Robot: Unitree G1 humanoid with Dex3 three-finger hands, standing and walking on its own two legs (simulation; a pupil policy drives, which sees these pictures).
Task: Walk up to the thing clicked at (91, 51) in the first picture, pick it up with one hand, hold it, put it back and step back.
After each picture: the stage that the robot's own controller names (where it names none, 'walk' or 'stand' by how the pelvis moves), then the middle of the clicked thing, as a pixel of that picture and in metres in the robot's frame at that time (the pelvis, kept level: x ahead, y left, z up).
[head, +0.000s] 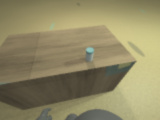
stand; (89, 54) +0.56 +0.04 +0.00
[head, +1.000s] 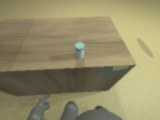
rise first; (79, 50) +0.50 +0.11 +0.04
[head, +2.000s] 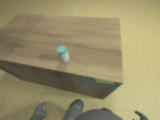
rise first; (63, 54) +0.44 +0.24 +0.04
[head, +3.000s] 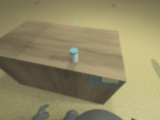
stand; (74, 55) +0.51 +0.16 +0.02
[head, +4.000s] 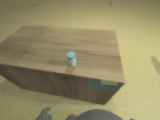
stand; (71, 59) +0.48 +0.18 +0.00
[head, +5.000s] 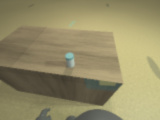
stand; (70, 60) +0.47 +0.19 +0.00
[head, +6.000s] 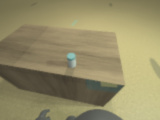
stand; (71, 60) +0.47 +0.17 +0.00
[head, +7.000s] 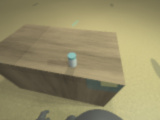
stand; (72, 60) +0.48 +0.17 +0.00
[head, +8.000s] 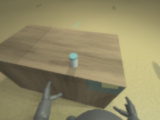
rise first; (73, 60) +0.48 +0.17 +0.00
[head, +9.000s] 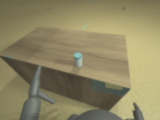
go down; (78, 59) +0.49 +0.16 +0.01
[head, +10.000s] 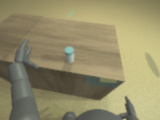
go down; (69, 55) +0.49 +0.15 +0.02
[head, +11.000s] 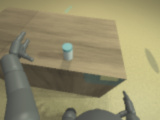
go down; (67, 52) +0.49 +0.15 +0.05
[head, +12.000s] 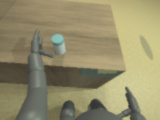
close in; (59, 45) +0.49 +0.17 +0.08
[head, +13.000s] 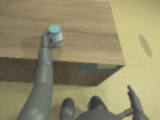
close; (56, 36) +0.54 +0.18 +0.10
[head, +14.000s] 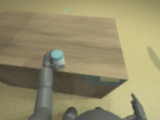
lift; (58, 60) +0.39 +0.20 +0.08
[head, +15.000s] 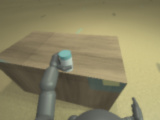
lift; (66, 61) +0.33 +0.16 +0.19
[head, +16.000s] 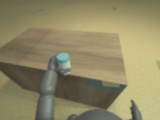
hold; (64, 64) +0.32 +0.17 +0.16
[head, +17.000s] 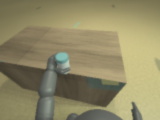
hold; (63, 63) +0.32 +0.18 +0.16
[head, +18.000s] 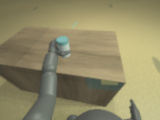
crouch; (63, 47) +0.42 +0.18 +0.20
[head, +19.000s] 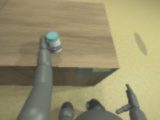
lower; (54, 42) +0.52 +0.17 +0.06
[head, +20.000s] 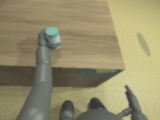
lower; (54, 38) +0.52 +0.18 +0.09
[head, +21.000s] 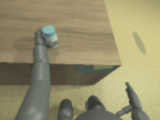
lower; (51, 37) +0.53 +0.18 +0.10
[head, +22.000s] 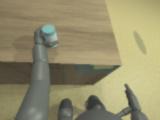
lower; (50, 36) +0.53 +0.18 +0.10
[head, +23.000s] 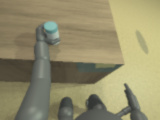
loosen; (52, 34) +0.54 +0.18 +0.10
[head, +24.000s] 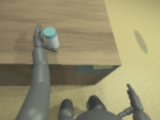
withdraw; (51, 38) +0.53 +0.17 +0.09
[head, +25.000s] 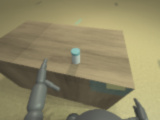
sink last; (75, 56) +0.48 +0.15 +0.05
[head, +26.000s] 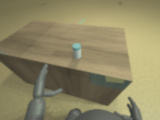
stand; (77, 51) +0.53 +0.16 +0.06
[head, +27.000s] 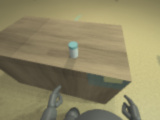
stand; (73, 50) +0.51 +0.16 +0.07
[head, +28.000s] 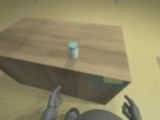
stand; (73, 50) +0.51 +0.16 +0.07
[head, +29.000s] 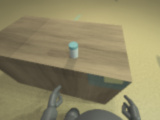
stand; (73, 50) +0.51 +0.16 +0.07
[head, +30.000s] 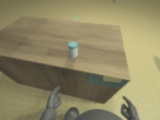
stand; (73, 49) +0.52 +0.16 +0.07
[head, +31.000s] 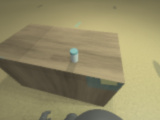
stand; (74, 55) +0.53 +0.17 +0.01
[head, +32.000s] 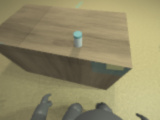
walk; (78, 39) +0.60 +0.13 +0.03
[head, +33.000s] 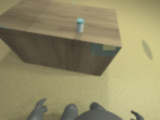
walk; (80, 25) +0.82 +0.16 +0.01
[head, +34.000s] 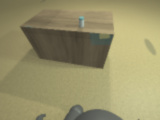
stand; (81, 22) +1.12 +0.23 +0.02
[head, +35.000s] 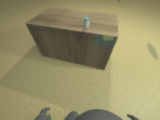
stand; (86, 22) +1.14 +0.13 +0.01
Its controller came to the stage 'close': yes
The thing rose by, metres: 0.21
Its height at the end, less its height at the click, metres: +0.00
